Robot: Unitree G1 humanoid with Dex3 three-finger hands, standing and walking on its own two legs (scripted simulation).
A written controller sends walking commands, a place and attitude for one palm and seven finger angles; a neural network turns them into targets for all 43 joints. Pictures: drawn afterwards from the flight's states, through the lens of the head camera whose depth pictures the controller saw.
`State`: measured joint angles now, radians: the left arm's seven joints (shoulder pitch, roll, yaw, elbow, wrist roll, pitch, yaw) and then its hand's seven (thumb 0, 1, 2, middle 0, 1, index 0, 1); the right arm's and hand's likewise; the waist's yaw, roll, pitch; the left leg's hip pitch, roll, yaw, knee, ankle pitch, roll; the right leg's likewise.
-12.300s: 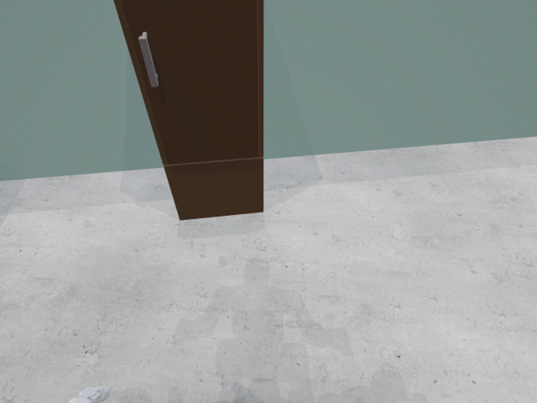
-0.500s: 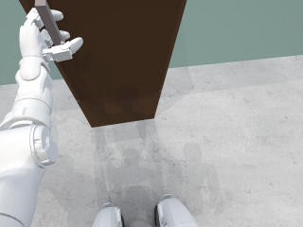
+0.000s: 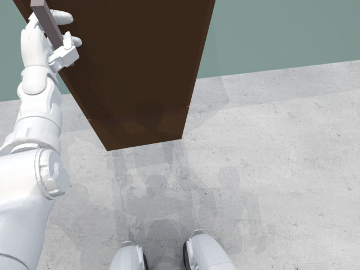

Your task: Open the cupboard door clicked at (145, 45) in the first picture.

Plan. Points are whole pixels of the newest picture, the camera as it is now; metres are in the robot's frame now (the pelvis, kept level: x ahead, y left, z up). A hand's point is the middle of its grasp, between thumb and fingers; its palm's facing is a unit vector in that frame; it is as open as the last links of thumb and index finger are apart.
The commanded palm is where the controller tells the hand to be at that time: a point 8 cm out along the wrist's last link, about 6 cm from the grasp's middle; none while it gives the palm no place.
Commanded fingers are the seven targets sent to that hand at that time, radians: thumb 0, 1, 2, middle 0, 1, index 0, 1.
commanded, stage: pull the door open along its arc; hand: left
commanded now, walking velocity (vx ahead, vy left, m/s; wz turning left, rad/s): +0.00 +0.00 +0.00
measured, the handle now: (55, 29) +0.60 +0.17 +0.11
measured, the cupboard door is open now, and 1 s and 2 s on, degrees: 0 45 42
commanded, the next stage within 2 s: open thumb and fingers to let go in 0.86 s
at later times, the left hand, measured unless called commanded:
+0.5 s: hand (100, 100) +0.43 +0.09 +0.10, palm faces +0.18 -0.98 +0.08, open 5.8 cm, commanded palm +0.37 +0.14 +0.09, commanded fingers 0.00 0.90 0.90 -0.40 -1.35 -0.40 -1.35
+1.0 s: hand (157, 137) +0.35 +0.00 +0.10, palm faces +0.35 -0.93 -0.09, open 6.1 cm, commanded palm +0.30 +0.04 +0.09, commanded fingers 0.00 0.69 0.81 -0.38 -1.33 -0.38 -1.33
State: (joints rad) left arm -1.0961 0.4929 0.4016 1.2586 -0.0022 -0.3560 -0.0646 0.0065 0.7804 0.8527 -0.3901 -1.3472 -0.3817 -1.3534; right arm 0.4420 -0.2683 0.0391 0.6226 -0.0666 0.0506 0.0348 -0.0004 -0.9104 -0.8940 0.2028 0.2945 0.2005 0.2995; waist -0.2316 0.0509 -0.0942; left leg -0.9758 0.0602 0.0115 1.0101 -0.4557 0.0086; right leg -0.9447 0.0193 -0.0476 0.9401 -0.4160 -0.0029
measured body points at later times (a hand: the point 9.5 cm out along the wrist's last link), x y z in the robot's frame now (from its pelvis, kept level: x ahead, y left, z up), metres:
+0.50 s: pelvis +0.03 -0.01 +0.03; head +0.10 -0.01 +0.47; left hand +0.42 +0.14 +0.09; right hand +0.11 -0.26 -0.09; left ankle +0.00 +0.11 -0.67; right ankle +0.01 -0.12 -0.67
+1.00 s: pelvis +0.03 -0.06 +0.03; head +0.06 -0.08 +0.48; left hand +0.32 +0.05 +0.11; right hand +0.23 -0.26 -0.07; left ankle +0.00 +0.11 -0.67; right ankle +0.01 -0.12 -0.67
